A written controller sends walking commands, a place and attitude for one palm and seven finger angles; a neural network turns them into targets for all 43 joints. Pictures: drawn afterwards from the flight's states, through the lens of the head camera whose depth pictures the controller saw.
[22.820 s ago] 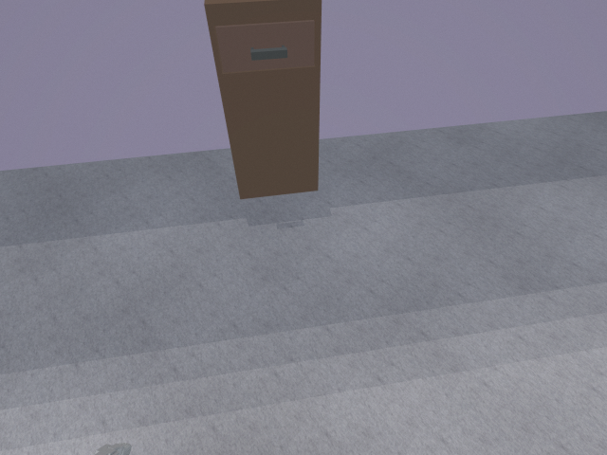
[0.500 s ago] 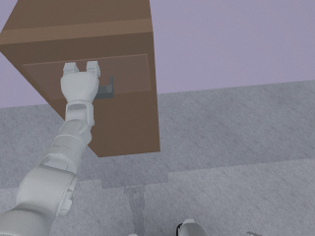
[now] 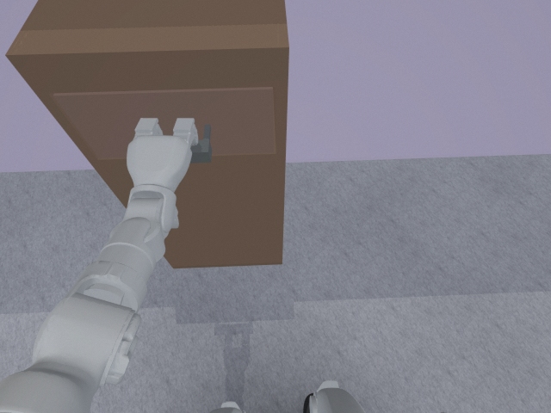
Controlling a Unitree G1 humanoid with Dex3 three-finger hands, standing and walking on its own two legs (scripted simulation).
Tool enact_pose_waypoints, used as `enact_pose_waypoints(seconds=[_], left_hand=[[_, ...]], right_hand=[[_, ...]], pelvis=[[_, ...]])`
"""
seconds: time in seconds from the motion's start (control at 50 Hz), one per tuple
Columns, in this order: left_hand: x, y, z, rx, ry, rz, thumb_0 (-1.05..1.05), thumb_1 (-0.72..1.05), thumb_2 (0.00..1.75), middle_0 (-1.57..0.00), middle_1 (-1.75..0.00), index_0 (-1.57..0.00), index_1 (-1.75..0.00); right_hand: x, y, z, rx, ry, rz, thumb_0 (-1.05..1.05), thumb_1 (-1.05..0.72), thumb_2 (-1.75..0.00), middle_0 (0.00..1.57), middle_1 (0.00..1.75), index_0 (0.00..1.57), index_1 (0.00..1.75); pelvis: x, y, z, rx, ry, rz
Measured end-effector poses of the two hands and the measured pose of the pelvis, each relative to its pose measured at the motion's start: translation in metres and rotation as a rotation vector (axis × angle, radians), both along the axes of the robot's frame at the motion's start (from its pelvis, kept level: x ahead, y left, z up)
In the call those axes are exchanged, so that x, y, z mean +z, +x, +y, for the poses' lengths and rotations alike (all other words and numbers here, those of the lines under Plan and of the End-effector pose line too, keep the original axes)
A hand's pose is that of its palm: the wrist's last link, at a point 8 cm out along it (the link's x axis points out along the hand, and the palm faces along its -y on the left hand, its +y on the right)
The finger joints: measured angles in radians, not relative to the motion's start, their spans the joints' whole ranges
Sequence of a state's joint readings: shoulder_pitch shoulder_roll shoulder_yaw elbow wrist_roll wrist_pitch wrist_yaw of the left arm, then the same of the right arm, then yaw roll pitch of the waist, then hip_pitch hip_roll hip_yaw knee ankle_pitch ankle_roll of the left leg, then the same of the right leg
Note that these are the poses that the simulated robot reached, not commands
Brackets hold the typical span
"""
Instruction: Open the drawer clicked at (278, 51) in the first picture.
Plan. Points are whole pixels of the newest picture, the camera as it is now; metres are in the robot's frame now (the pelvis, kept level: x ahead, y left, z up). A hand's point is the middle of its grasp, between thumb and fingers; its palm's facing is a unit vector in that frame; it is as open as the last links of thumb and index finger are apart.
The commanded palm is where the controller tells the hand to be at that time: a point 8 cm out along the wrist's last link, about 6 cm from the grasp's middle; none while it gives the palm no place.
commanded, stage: lower the fingers behind the handle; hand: left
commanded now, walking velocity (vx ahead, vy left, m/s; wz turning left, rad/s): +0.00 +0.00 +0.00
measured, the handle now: (174, 141) +0.56 +0.17 +0.00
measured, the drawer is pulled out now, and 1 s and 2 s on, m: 0.00 0.00 0.00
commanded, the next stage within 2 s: lift the fingers back up to retry in 0.84 s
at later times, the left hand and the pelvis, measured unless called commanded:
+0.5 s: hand (168, 177) +0.47 +0.17 +0.01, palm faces +0.04 +0.02 -1.00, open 14.3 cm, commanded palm +0.45 +0.17 +0.03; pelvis -0.02 +0.00 -0.01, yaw -1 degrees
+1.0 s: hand (168, 172) +0.48 +0.17 +0.02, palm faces -0.01 +0.03 -1.00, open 14.0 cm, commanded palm +0.45 +0.17 +0.05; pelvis -0.03 +0.00 -0.01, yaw +0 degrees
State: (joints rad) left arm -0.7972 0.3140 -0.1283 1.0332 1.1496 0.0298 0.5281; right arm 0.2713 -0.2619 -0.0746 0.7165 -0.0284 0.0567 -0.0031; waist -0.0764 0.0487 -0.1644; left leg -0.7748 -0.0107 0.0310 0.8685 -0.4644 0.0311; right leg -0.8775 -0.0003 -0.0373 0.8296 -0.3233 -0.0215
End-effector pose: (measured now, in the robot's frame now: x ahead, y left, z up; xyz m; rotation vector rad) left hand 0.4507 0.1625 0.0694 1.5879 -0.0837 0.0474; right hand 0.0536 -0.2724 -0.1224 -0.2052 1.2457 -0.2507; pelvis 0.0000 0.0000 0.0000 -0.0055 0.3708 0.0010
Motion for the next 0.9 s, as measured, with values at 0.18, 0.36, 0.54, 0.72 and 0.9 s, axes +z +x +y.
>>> enact_pose_waypoints(seconds=[0.18, 0.36, 0.54, 0.72, 0.9], left_hand=[[0.011, 0.014, -0.006, 0.119, 0.026, 0.119, 0.00, -0.49, 0.31, -0.32, -1.22, -0.32, -1.30], [0.009, 0.009, 0.003, 0.027, 0.010, 0.127, 0.00, -0.49, 0.31, -0.29, -1.21, -0.26, -1.26], [-0.003, 0.000, 0.003, 0.022, 0.006, 0.024, 0.00, -0.49, 0.31, -0.23, -1.21, -0.21, -1.23], [0.002, 0.007, -0.004, 0.089, 0.032, 0.064, 0.00, -0.49, 0.31, -0.29, -1.20, -0.22, -1.32], [0.007, 0.010, -0.001, 0.071, 0.022, 0.115, 0.00, -0.49, 0.31, -0.29, -1.22, -0.24, -1.31]], right_hand=[[-0.001, -0.028, 0.020, -0.062, 0.051, 0.032, 0.00, -0.91, -0.90, 0.20, 0.30, 0.20, 0.30], [0.000, -0.059, 0.008, -0.070, -0.001, 0.061, 0.00, -0.90, -0.90, 0.20, 0.30, 0.20, 0.30], [-0.009, -0.060, -0.002, -0.041, -0.017, 0.074, 0.00, -0.91, -0.90, 0.20, 0.30, 0.20, 0.30], [-0.009, -0.046, 0.007, -0.038, 0.004, 0.020, 0.00, -0.91, -0.90, 0.20, 0.30, 0.20, 0.30], [-0.009, -0.052, 0.010, -0.049, 0.003, 0.006, 0.00, -0.91, -0.90, 0.20, 0.30, 0.20, 0.30]], pelvis=[[0.007, -0.008, 0.000, -0.019, 0.009, -0.022], [-0.001, -0.013, -0.001, -0.025, 0.009, -0.007], [-0.013, -0.019, 0.001, -0.007, 0.005, 0.023], [-0.010, -0.026, 0.001, -0.006, 0.007, 0.015], [-0.011, -0.026, -0.001, -0.013, 0.010, 0.010]])
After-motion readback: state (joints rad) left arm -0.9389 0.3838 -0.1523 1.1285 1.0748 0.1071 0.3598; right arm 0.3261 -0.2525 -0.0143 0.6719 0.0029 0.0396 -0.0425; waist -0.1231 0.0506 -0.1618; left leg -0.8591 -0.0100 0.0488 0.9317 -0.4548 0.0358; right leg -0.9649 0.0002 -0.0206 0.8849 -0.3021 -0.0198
